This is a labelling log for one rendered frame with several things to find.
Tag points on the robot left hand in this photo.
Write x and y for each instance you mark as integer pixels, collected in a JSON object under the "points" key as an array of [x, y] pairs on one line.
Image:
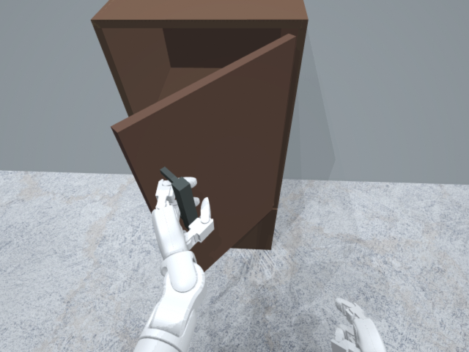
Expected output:
{"points": [[166, 216]]}

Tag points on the robot right hand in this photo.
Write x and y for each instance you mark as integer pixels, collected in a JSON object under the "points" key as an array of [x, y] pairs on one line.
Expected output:
{"points": [[364, 337]]}

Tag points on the handle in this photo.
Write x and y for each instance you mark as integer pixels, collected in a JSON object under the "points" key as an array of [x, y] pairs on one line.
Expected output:
{"points": [[183, 193]]}

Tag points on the robot left forearm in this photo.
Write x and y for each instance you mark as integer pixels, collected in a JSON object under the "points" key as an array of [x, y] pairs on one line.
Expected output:
{"points": [[172, 322]]}

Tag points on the cupboard door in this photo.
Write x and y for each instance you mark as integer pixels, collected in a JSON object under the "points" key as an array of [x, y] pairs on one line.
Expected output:
{"points": [[225, 130]]}

